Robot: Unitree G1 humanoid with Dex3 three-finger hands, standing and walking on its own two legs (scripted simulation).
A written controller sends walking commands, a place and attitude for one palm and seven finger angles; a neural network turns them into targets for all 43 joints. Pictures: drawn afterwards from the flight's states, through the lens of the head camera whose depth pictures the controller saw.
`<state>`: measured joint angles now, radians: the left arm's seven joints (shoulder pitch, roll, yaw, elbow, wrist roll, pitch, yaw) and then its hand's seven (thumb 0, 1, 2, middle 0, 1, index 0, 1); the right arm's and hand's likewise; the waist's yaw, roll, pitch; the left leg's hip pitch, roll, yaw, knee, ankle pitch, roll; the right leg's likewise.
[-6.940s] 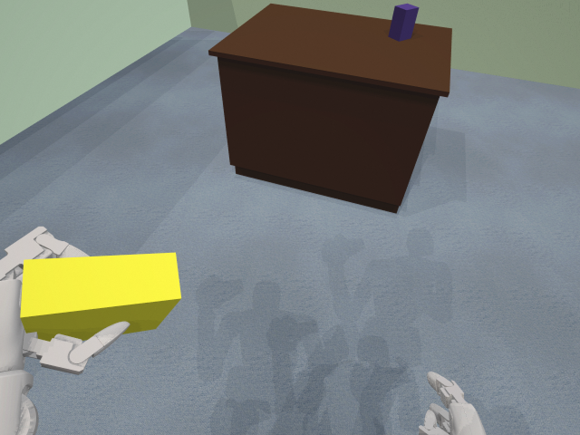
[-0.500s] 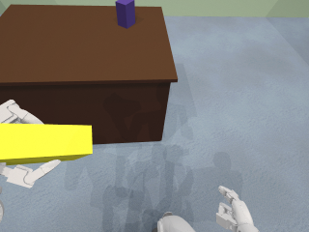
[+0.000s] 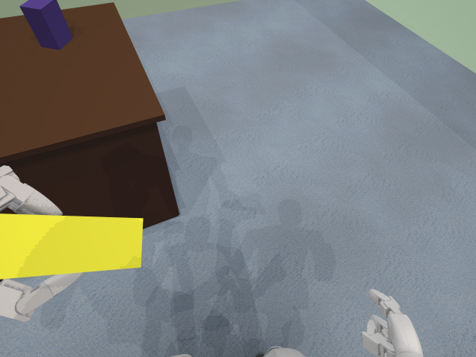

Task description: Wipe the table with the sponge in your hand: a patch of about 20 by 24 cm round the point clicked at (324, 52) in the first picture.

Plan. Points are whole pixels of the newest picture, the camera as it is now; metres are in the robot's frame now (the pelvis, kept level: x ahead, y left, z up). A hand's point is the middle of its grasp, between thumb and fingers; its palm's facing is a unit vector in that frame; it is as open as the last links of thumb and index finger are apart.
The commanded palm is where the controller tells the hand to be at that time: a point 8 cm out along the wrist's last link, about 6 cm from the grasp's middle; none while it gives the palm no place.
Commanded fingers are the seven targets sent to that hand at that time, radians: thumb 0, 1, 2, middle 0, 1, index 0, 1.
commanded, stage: take the last steps up to it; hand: left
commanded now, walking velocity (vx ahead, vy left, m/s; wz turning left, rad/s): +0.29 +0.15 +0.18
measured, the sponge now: (79, 244) +0.23 +0.18 +0.16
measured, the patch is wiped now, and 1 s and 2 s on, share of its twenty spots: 0.00 0.00 0.00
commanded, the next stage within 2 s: come to a stop and stand still in 1.14 s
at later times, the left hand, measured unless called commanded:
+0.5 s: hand (1, 219) +0.25 +0.25 +0.19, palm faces +0.40 -0.75 -0.52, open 9.6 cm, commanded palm +0.19 +0.29 +0.19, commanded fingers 0.00 0.10 1.30 -1.20 -1.60 -1.20 -1.60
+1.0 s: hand out of the picture +0.35 +0.31 +0.18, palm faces +0.45 -0.72 -0.53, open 9.6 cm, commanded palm +0.29 +0.34 +0.19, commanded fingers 0.00 0.10 1.30 -1.20 -1.60 -1.20 -1.60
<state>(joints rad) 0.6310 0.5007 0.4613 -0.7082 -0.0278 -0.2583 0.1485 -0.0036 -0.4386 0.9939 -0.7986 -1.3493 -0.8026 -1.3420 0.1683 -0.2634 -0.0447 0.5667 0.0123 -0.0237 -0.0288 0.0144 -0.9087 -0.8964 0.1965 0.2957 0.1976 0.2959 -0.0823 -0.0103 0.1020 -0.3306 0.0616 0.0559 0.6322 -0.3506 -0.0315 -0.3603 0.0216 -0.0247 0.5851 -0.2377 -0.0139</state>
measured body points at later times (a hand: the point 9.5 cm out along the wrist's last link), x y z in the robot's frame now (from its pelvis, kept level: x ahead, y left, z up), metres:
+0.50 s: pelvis +0.05 +0.00 +0.01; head +0.09 +0.00 +0.46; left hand +0.22 +0.29 +0.21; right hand +0.23 -0.22 -0.09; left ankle +0.07 +0.16 -0.70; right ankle +0.02 -0.12 -0.73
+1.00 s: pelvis +0.16 +0.05 +0.01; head +0.19 +0.02 +0.46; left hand +0.32 +0.35 +0.21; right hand +0.33 -0.16 -0.11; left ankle +0.11 +0.19 -0.63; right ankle +0.16 -0.03 -0.73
